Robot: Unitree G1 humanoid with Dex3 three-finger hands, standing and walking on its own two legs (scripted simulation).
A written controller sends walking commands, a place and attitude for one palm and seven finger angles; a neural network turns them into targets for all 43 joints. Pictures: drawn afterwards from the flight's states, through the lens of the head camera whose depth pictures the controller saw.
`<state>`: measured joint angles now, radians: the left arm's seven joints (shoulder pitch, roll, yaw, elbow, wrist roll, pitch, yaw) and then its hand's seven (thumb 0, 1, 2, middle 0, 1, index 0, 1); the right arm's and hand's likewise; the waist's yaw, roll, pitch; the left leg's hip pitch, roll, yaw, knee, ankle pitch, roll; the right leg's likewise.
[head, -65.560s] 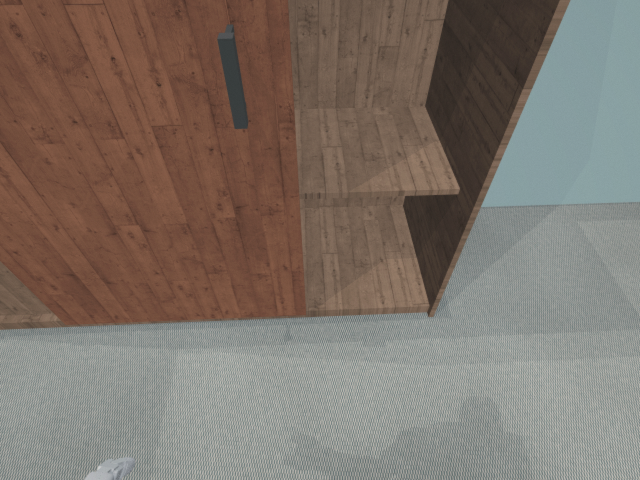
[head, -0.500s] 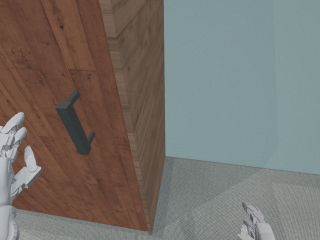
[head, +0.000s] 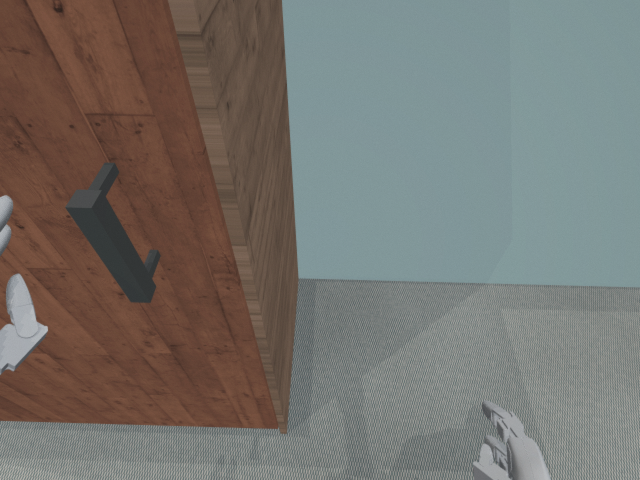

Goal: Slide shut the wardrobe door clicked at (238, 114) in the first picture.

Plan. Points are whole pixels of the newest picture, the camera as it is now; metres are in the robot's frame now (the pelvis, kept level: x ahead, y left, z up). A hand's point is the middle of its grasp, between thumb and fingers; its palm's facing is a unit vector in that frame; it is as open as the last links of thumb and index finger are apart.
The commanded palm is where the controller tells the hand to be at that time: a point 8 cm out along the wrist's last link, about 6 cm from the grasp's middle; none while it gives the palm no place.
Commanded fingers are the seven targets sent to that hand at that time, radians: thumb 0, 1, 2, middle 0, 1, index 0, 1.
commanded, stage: step back with the hand held close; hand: left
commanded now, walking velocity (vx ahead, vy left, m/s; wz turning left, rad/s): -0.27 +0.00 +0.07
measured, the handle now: (125, 237) +0.33 +0.23 +0.16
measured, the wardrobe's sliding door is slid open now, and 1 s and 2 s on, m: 0.00 0.00 0.00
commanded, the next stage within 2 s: stop stepping back and stand still in 1.32 s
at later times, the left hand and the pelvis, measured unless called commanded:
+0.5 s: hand (9, 397) +0.15 +0.25 +0.18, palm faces +0.48 -0.75 -0.46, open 7.4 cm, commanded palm +0.08 +0.29 +0.18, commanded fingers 0.00 0.90 0.90 -0.20 -0.30 -0.20 -0.30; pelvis -0.05 -0.01 -0.01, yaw +2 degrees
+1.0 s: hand out of the picture +0.10 +0.25 +0.20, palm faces +0.52 -0.72 -0.47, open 7.4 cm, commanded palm +0.04 +0.28 +0.18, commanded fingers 0.00 0.90 0.90 -0.20 -0.30 -0.20 -0.30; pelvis -0.09 -0.02 +0.00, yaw +1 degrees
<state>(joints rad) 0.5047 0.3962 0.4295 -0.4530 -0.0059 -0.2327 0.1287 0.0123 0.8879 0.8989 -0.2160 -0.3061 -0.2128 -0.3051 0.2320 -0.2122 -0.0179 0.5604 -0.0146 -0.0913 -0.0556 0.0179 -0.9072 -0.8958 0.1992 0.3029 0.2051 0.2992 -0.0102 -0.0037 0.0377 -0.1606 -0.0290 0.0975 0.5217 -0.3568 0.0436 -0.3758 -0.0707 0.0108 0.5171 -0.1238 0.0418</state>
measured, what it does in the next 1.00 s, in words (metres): lifts its right foot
